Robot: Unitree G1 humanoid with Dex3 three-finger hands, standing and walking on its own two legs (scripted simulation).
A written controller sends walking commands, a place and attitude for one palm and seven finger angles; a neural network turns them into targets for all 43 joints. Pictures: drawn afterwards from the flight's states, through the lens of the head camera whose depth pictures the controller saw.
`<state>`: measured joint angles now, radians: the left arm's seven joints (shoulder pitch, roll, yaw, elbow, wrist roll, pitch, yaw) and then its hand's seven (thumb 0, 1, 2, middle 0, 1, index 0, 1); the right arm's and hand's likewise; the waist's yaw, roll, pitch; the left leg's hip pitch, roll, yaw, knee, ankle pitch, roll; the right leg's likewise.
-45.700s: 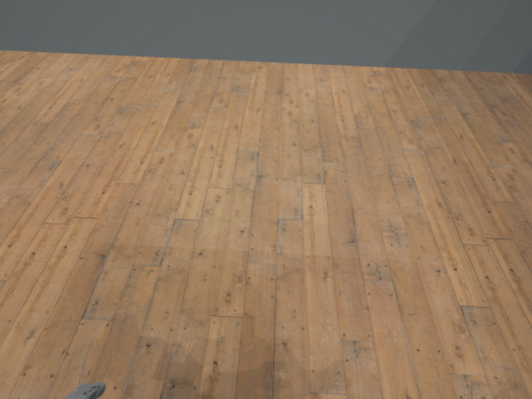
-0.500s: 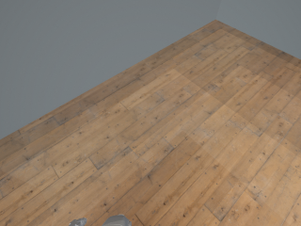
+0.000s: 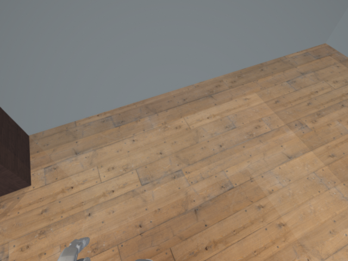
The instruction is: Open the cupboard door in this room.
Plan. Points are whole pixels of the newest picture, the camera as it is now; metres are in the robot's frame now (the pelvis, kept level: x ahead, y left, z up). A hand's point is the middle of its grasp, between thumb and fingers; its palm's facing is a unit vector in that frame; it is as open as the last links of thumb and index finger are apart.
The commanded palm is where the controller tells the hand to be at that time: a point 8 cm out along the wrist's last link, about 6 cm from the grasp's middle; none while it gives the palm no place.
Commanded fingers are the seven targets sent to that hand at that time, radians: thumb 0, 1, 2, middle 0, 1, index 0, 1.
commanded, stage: turn to face it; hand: left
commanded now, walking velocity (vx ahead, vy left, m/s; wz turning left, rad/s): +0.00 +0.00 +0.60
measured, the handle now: out of the picture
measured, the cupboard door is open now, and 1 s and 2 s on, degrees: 36 36 36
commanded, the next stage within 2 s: take the last steps up to it in 1.64 s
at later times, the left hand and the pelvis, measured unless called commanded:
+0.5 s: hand out of the picture +0.00 +0.25 -0.17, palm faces +0.35 -0.90 -0.25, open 7.4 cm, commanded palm none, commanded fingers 0.00 0.90 0.90 -0.20 -0.30 -0.20 -0.30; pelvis +0.01 +0.02 +0.00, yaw +18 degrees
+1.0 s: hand out of the picture -0.02 +0.18 -0.15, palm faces +0.60 -0.77 -0.22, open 7.4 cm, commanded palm none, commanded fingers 0.00 0.90 0.90 -0.20 -0.30 -0.20 -0.30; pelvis +0.03 -0.01 +0.01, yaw +38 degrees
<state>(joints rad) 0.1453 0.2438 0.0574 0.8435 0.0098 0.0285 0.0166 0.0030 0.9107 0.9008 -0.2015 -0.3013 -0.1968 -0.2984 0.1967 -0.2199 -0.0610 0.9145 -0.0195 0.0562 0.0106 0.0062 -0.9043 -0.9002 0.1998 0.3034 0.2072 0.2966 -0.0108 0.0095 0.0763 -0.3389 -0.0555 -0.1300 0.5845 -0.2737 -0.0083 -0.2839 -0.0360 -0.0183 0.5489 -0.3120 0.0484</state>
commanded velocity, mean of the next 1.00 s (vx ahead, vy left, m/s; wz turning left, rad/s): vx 0.00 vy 0.00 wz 0.60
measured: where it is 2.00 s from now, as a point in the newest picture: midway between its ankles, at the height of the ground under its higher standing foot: outside the picture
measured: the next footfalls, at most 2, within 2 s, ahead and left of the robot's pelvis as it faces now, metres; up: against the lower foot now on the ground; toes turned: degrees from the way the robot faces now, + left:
left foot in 0.34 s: +0.02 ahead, +0.13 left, +0.00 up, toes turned +18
right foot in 0.74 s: +0.12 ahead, -0.11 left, +0.00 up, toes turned +25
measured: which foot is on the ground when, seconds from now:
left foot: down 0.00-0.00, up 0.02-0.32, down 0.34-0.74, up 0.76-1.00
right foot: down 0.00-0.34, up 0.36-0.72, down 0.74-1.00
